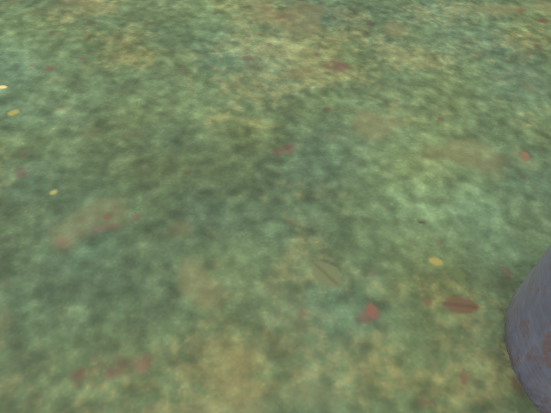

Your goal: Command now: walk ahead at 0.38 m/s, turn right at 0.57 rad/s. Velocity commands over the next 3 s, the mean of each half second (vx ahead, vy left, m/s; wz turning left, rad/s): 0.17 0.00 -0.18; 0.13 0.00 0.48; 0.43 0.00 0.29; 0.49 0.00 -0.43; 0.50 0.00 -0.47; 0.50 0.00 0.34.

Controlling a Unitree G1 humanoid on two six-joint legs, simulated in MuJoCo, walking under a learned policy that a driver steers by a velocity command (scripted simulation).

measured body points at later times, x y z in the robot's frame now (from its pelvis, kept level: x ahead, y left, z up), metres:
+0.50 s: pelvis +0.16 -0.05 +0.00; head +0.19 -0.07 +0.45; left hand +0.27 +0.19 -0.13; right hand +0.18 -0.30 -0.16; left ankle +0.18 +0.10 -0.68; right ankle +0.19 -0.10 -0.74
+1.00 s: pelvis +0.22 +0.00 +0.00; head +0.23 +0.03 +0.45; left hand +0.26 +0.29 -0.13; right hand +0.33 -0.26 -0.11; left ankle +0.15 +0.06 -0.74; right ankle +0.29 -0.14 -0.68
